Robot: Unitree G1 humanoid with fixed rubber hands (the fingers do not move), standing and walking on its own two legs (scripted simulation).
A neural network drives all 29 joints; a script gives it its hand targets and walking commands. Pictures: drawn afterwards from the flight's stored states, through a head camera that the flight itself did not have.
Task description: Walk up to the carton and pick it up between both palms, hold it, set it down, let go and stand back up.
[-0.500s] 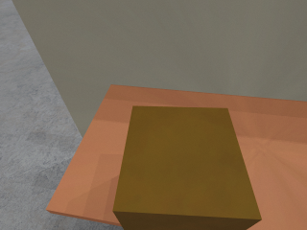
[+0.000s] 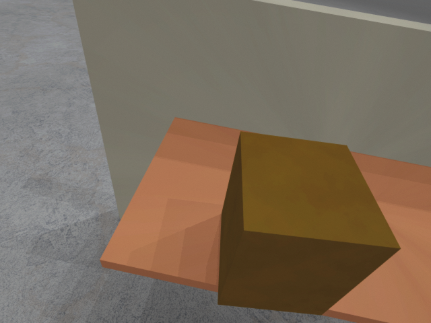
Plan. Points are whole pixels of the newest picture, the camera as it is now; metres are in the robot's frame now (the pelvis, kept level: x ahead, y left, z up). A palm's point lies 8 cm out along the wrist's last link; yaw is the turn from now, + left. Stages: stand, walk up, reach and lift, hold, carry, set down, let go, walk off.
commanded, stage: walk up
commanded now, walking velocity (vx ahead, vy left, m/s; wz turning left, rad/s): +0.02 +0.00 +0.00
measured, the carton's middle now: (281, 225) +0.30 -0.13 +0.08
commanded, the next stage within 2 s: none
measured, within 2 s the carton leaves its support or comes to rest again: neither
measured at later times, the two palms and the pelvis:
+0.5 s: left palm out of the picture +0.12 +0.24 -0.14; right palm out of the picture -0.09 -0.20 -0.11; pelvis +0.04 +0.00 +0.01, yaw +0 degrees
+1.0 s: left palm out of the picture +0.03 +0.20 -0.09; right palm out of the picture +0.13 -0.33 -0.16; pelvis +0.06 -0.07 +0.01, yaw +0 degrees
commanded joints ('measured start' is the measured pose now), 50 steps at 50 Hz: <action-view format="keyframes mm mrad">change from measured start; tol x32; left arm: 1 60 27 10 -5 -20 10 -24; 50 0 156 26 -51 16 -39 24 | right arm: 1 -69 -74 20 -27 15 -49 -8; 17 293 -75 -10 101 -3 -103 -40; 50 -65 -151 -70 -94 -14 65 46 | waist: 1 55 331 367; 11 -100 266 -39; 26 9 300 249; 33 98 -102 -194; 39 3 -7 224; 50 2 -188 39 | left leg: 1 -359 188 -207 -436 -174 -80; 9 192 186 -96 -145 704 -40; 11 393 293 -248 -197 235 18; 23 87 272 -168 -238 366 119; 26 -35 164 -43 -116 907 88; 33 -281 -4 -21 522 -345 -32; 50 -403 -50 -109 778 16 -115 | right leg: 1 -36 34 134 250 -25 -11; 22 -219 -25 3 304 -67 64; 28 153 54 -75 16 193 15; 32 721 -318 257 -28 983 -43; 39 64 -330 254 -223 509 -78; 50 92 -246 201 -305 -143 -64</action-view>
